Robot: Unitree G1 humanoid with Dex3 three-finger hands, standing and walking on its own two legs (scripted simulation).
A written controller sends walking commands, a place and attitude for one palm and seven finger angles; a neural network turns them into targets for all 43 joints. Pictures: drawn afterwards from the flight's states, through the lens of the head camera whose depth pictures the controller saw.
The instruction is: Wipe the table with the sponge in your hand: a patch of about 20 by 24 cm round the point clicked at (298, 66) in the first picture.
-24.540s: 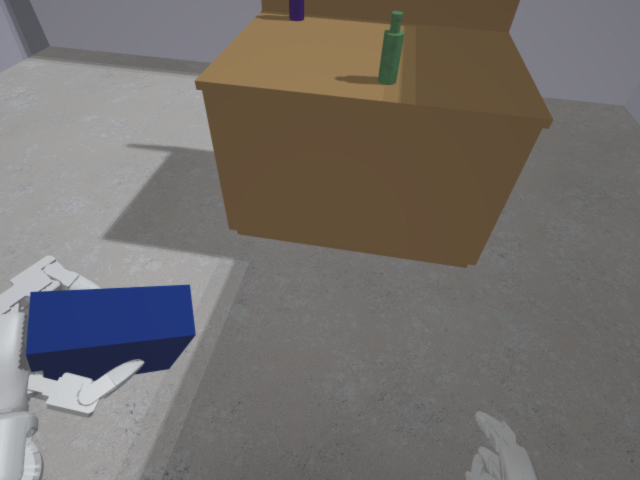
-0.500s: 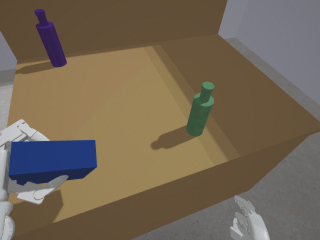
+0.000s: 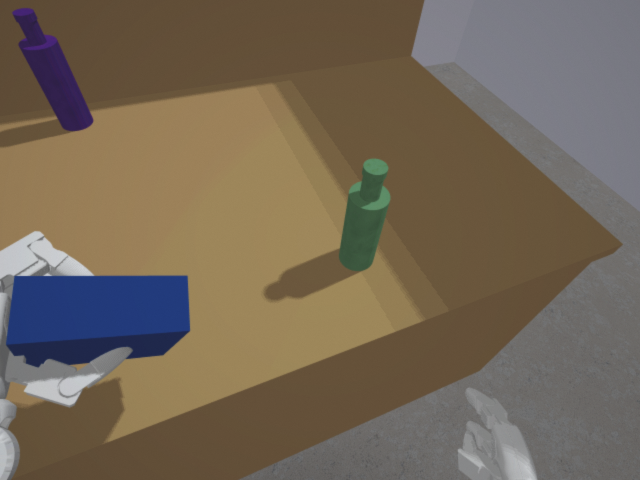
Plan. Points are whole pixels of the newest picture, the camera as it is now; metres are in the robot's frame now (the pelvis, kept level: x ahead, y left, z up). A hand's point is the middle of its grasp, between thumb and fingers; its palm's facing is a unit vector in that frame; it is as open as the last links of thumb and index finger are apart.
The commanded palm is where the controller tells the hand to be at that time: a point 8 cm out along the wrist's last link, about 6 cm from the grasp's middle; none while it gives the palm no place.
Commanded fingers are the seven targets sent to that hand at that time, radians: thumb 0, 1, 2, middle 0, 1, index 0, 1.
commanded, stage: shuffle to correct the standing spot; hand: left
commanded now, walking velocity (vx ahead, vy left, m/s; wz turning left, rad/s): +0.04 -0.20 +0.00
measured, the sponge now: (128, 322) +0.23 +0.21 +0.13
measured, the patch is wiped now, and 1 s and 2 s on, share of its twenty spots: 0.00 0.00 0.00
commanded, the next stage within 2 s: come to a stop and stand still in 0.48 s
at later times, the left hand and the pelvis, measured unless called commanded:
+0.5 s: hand (110, 322) +0.22 +0.21 +0.16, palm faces +0.32 -0.86 -0.40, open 9.4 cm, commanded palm +0.16 +0.25 +0.18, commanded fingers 0.00 0.10 1.30 -1.20 -1.60 -1.20 -1.60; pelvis +0.00 -0.03 -0.01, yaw +1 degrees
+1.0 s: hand (50, 348) +0.20 +0.26 +0.14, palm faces +0.31 -0.86 -0.41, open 9.4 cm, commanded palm +0.14 +0.29 +0.18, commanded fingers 0.00 0.10 1.30 -1.20 -1.60 -1.20 -1.60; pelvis -0.02 +0.01 +0.00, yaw +0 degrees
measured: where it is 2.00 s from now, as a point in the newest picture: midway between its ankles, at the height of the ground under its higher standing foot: outside the picture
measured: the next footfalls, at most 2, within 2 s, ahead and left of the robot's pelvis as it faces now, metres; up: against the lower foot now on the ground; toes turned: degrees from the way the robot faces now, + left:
none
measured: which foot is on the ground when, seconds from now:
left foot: down 0.00-1.00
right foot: down 0.00-1.00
